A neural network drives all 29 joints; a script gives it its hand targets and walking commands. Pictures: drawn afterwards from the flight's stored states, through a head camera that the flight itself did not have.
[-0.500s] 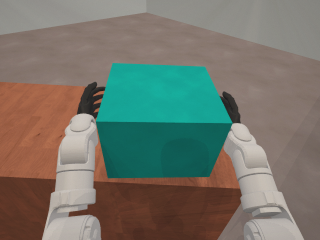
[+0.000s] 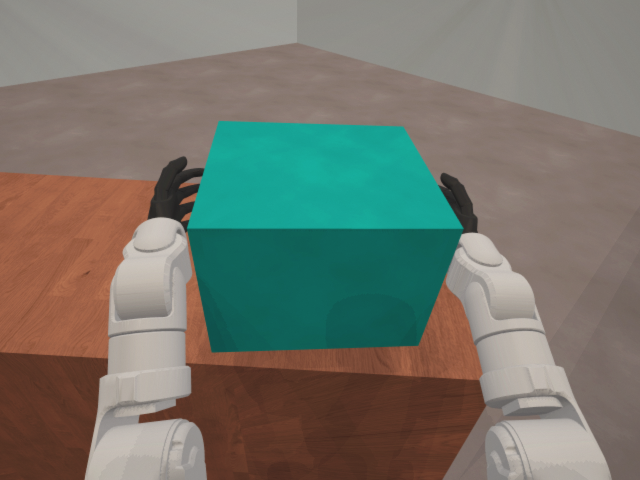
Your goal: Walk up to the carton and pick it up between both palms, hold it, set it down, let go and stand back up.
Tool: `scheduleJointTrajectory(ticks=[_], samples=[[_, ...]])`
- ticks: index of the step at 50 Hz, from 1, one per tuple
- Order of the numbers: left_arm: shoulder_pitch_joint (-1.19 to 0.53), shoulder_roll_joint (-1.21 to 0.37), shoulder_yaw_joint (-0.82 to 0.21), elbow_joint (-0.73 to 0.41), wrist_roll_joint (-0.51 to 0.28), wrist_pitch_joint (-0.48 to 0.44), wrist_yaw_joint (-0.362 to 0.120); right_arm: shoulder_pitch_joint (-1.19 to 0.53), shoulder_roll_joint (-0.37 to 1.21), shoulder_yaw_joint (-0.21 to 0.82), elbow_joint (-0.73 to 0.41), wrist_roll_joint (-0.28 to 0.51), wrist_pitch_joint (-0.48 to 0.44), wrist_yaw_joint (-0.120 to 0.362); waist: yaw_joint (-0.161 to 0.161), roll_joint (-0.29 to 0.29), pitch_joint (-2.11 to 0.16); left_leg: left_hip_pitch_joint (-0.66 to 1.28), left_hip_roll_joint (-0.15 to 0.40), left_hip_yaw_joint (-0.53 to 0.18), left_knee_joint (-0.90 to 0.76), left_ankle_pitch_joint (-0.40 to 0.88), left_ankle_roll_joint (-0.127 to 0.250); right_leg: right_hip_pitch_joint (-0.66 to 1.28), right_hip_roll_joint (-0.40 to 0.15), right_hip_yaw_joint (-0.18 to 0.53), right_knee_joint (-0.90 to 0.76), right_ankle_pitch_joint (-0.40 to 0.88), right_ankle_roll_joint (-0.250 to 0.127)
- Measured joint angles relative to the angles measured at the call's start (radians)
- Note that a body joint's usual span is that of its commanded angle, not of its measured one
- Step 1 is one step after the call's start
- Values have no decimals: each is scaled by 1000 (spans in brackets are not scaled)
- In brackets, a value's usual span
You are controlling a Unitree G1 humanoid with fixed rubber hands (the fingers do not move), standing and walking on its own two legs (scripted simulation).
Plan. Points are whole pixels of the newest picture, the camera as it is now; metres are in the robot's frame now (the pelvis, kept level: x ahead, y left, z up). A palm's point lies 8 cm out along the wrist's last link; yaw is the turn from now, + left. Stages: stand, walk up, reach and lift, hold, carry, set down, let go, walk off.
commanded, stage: hold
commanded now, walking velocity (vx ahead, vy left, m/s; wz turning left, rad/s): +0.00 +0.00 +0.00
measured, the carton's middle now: (315, 230) +0.39 -0.01 +0.18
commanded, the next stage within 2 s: none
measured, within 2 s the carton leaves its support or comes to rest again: neither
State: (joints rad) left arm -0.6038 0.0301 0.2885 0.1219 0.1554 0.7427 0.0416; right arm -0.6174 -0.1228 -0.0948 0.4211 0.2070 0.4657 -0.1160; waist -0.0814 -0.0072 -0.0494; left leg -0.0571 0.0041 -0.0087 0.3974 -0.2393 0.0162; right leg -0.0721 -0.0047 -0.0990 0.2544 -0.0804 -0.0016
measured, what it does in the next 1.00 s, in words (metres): stands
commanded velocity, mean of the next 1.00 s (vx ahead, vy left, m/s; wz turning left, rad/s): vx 0.00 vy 0.00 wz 0.00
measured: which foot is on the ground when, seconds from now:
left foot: down 0.00-1.00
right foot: down 0.00-1.00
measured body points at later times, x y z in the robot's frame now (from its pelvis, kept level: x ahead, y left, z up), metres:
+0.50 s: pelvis -0.01 -0.01 +0.00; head -0.07 +0.00 +0.45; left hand +0.37 +0.16 +0.22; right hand +0.36 -0.19 +0.20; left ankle -0.01 +0.10 -0.75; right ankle +0.04 -0.12 -0.75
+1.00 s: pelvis +0.00 -0.01 +0.00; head -0.06 +0.00 +0.45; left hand +0.37 +0.17 +0.21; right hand +0.37 -0.18 +0.20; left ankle -0.01 +0.10 -0.75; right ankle +0.04 -0.12 -0.75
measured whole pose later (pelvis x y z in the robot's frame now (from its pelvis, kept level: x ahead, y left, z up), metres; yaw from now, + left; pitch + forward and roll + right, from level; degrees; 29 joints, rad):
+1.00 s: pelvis +0.00 -0.01 +0.00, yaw +1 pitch -6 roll -1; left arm -0.65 0.05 0.32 0.20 0.16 0.71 0.01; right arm -0.66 -0.11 -0.11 0.45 0.19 0.47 -0.13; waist -0.07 -0.01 -0.05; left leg -0.06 0.00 -0.02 0.38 -0.22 0.01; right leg -0.08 -0.01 -0.11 0.26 -0.08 -0.01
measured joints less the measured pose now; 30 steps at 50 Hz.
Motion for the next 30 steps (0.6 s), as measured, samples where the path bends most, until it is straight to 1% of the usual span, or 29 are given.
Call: scheduleJointTrajectory(ticks=[7, 12, 18, 25, 30], samples=[[-54, 7, 19, 62, 6, 1, -4, -40, 7, -23, 50, -21, 2, 7, 11, 4, -14, -6, -1, 2, -9, 11, -2, -14, -1, 2, 7, 3, -4], [-80, 17, 35, 100, 15, -4, -18, -71, 9, -25, 80, -35, 7, 6, 14, 4, -7, 3, -2, 2, -22, 21, -3, -11, -2, 2, 7, 6, -6], [-65, 18, 34, 89, 12, -12, -22, -65, 11, -21, 67, -29, 9, 0, 8, 10, -8, 3, 0, -7, -20, 23, -8, -6, -1, -6, 4, 6, -9], [-75, 15, 49, 128, 19, -22, -33, -62, 20, -29, 83, -41, 10, -2, 16, 5, -11, 0, -1, -6, -30, 31, -8, -16, -1, -5, 10, 6, -12], [-66, 22, 38, 110, 1, -31, -28, -53, 21, -25, 57, -34, 6, -10, 16, 6, -14, -12, 0, -10, -25, 31, -10, -26, -1, -9, 11, 6, -14]])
